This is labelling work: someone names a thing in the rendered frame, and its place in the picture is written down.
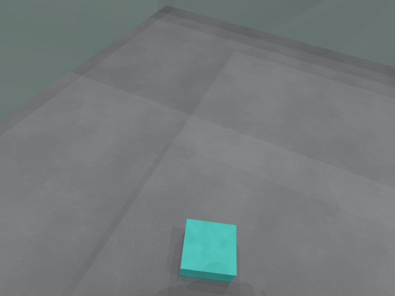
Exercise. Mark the carton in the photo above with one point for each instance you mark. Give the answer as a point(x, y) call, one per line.
point(209, 251)

